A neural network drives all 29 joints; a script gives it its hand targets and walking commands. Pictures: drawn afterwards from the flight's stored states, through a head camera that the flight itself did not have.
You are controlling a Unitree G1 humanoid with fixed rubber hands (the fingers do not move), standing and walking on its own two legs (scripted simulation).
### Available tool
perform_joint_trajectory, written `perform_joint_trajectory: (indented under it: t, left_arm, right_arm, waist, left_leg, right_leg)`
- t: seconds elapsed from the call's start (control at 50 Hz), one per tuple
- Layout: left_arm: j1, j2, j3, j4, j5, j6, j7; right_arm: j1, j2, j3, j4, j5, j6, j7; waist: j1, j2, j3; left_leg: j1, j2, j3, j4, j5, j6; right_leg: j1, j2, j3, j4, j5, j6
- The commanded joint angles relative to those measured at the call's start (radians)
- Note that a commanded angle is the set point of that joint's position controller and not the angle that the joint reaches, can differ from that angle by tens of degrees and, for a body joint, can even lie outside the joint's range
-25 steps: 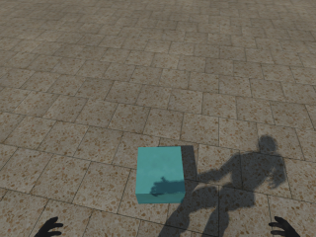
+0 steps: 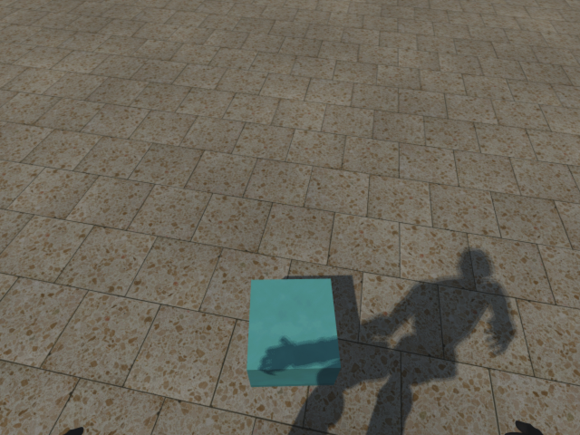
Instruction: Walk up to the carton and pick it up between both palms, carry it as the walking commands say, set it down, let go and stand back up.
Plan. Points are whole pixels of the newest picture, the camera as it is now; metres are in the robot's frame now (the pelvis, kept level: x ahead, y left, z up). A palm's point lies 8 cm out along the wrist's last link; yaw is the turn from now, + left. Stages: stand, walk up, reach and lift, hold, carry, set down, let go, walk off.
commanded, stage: walk up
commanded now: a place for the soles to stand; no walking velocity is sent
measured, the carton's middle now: (291, 331) +0.52 +0.00 -0.68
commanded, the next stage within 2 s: reach and lift in 1.76 s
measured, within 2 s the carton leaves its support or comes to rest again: neither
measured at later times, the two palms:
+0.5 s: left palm (100, 384) +0.20 +0.29 -0.08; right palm (525, 409) +0.17 -0.33 -0.10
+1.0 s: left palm (105, 423) +0.15 +0.27 -0.09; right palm (544, 433) +0.14 -0.35 -0.10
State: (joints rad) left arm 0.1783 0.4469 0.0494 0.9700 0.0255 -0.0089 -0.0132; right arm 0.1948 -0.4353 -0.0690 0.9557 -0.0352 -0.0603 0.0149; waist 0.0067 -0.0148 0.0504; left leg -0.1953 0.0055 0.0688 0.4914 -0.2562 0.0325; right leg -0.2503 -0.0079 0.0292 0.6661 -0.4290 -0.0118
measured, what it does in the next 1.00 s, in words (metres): steps on the spot: right foot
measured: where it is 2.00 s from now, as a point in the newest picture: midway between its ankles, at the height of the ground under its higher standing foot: outside the picture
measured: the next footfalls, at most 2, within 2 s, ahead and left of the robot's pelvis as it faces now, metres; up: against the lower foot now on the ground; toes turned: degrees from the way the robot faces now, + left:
right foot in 0.16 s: +0.11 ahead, -0.14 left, +0.00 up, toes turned +0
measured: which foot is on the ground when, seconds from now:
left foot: down 0.00-1.00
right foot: up 0.00-0.14, down 0.16-1.00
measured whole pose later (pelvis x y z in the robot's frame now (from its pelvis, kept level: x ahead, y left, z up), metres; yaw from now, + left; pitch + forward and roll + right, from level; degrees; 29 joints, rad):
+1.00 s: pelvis +0.05 -0.04 +0.01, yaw +0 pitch -1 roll +0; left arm 0.06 0.38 0.02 1.08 0.01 -0.03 0.00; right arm 0.07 -0.39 -0.02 1.11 -0.02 -0.01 0.01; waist 0.00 0.02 0.03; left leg -0.05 0.06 0.05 0.31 -0.24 -0.04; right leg -0.19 0.02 -0.03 0.35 -0.15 -0.03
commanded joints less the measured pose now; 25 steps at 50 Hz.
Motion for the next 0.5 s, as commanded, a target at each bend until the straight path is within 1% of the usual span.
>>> perform_joint_trajectory:
  t: [0.0,0.02,0.04,0.06,0.08,0.1,0.12,0.14,0.16,0.18,0.2,0.22,0.24,0.26,0.28,0.3,0.34,0.48]
  left_arm:
    - [-0.067,0.147,0.028,-0.096,-0.002,-0.023,0.006]
    - [-0.059,0.138,0.026,-0.095,-0.003,-0.023,0.003]
    - [-0.052,0.128,0.023,-0.09,-0.004,-0.022,0.0]
    - [-0.042,0.118,0.019,-0.08,-0.01,-0.02,0.0]
    - [-0.035,0.107,0.015,-0.073,-0.017,-0.019,0.003]
    - [-0.03,0.096,0.01,-0.067,-0.018,-0.021,0.008]
    - [-0.044,0.103,0.01,-0.072,-0.01,-0.023,0.013]
    - [-0.049,0.128,0.015,-0.075,-0.005,-0.026,0.017]
    - [-0.068,0.161,0.016,-0.086,-0.011,-0.03,0.019]
    - [-0.131,0.194,0.018,-0.091,-0.018,-0.029,0.015]
    - [-0.142,0.174,0.009,-0.077,-0.024,-0.027,0.014]
    - [-0.142,0.147,0.0,-0.064,-0.027,-0.025,0.013]
    - [-0.138,0.139,-0.002,-0.055,-0.023,-0.024,0.017]
    - [-0.134,0.136,-0.004,-0.046,-0.023,-0.025,0.02]
    - [-0.138,0.132,-0.005,-0.036,-0.023,-0.025,0.021]
    - [-0.144,0.131,-0.007,-0.029,-0.023,-0.026,0.022]
    - [-0.163,0.128,-0.01,-0.018,-0.026,-0.025,0.025]
    - [-0.201,0.122,-0.017,0.02,-0.026,-0.024,0.027]
  right_arm:
    - [0.041,-0.229,-0.051,-0.062,0.015,-0.008,-0.017]
    - [0.022,-0.209,-0.043,-0.075,0.018,-0.004,-0.018]
    - [0.002,-0.196,-0.034,-0.089,0.019,-0.001,-0.019]
    - [-0.022,-0.185,-0.024,-0.102,0.018,0.002,-0.019]
    - [-0.039,-0.181,-0.019,-0.107,0.023,0.008,-0.019]
    - [-0.046,-0.177,-0.015,-0.107,0.031,0.014,-0.018]
    - [-0.046,-0.156,-0.006,-0.109,0.037,0.02,-0.016]
    - [-0.052,-0.13,0.006,-0.117,0.038,0.02,-0.013]
    - [-0.037,-0.111,0.014,-0.116,0.034,0.023,-0.013]
    - [0.008,-0.112,0.012,-0.084,0.043,0.031,-0.018]
    - [-0.018,-0.149,0.009,-0.062,0.034,0.032,-0.024]
    - [-0.044,-0.177,0.004,-0.049,0.03,0.029,-0.025]
    - [-0.056,-0.185,0.001,-0.037,0.03,0.025,-0.025]
    - [-0.057,-0.178,0.0,-0.025,0.032,0.023,-0.025]
    - [-0.059,-0.171,0.002,-0.014,0.034,0.022,-0.025]
    - [-0.063,-0.163,0.004,-0.003,0.037,0.022,-0.025]
    - [-0.081,-0.153,0.006,0.013,0.038,0.027,-0.025]
    - [-0.144,-0.143,0.009,0.056,0.032,0.04,-0.021]
  waist:
    - [-0.045,0.111,-0.008]
    - [-0.037,0.14,-0.013]
    - [-0.031,0.159,-0.016]
    - [-0.02,0.167,-0.028]
    - [-0.009,0.169,-0.044]
    - [0.003,0.151,-0.059]
    - [0.008,0.126,-0.063]
    - [0.011,0.092,-0.084]
    - [-0.005,0.036,-0.079]
    - [-0.033,-0.014,-0.099]
    - [-0.019,-0.017,-0.07]
    - [-0.007,0.012,-0.053]
    - [-0.001,0.009,-0.061]
    - [-0.004,-0.004,-0.079]
    - [-0.007,-0.009,-0.103]
    - [-0.009,0.0,-0.119]
    - [-0.011,0.01,-0.133]
    - [-0.008,0.015,-0.126]
  left_leg:
    - [0.213,0.323,-0.35,-0.202,0.217,0.203]
    - [0.192,0.292,-0.286,-0.189,0.294,0.176]
    - [0.151,0.261,-0.232,-0.159,0.408,0.156]
    - [0.101,0.233,-0.183,-0.121,0.509,0.138]
    - [0.056,0.212,-0.144,-0.085,0.55,0.119]
    - [0.006,0.193,-0.12,-0.056,0.511,0.091]
    - [-0.046,0.17,-0.122,-0.054,0.398,0.053]
    - [-0.094,0.146,-0.117,-0.056,0.274,0.023]
    - [-0.1,0.102,-0.101,-0.064,0.103,0.0]
    - [-0.014,0.07,-0.093,-0.106,-0.028,-0.004]
    - [0.031,0.104,-0.128,-0.137,-0.001,0.0]
    - [0.02,0.125,-0.142,-0.143,0.102,0.007]
    - [0.028,0.127,-0.124,-0.123,0.214,0.007]
    - [0.046,0.13,-0.116,-0.11,0.305,0.007]
    - [0.063,0.129,-0.107,-0.106,0.35,0.004]
    - [0.075,0.127,-0.099,-0.107,0.367,0.0]
    - [0.091,0.127,-0.093,-0.118,0.372,-0.005]
    - [0.114,0.137,-0.09,-0.166,0.337,-0.016]
  right_leg:
    - [-0.279,-0.04,0.024,0.127,-0.063,-0.007]
    - [-0.241,-0.052,0.014,0.08,-0.043,-0.006]
    - [-0.179,-0.048,-0.006,0.035,-0.012,-0.004]
    - [-0.098,-0.036,-0.029,-0.023,0.044,-0.004]
    - [-0.014,-0.019,-0.058,-0.095,0.124,-0.008]
    - [0.078,-0.008,-0.073,-0.192,0.256,-0.014]
    - [0.152,-0.023,-0.041,-0.246,0.377,-0.018]
    - [0.225,-0.088,0.021,-0.251,0.484,-0.025]
    - [0.208,-0.164,0.111,-0.274,0.501,-0.039]
    - [0.105,-0.207,0.162,-0.253,0.452,-0.088]
    - [0.051,-0.168,0.12,-0.23,0.404,-0.067]
    - [0.064,-0.122,0.064,-0.212,0.443,-0.041]
    - [0.096,-0.111,0.047,-0.208,0.512,-0.035]
    - [0.119,-0.112,0.039,-0.204,0.585,-0.037]
    - [0.143,-0.113,0.032,-0.202,0.636,-0.04]
    - [0.159,-0.118,0.03,-0.201,0.672,-0.043]
    - [0.17,-0.12,0.025,-0.204,0.693,-0.044]
    - [0.166,-0.12,0.021,-0.247,0.647,-0.03]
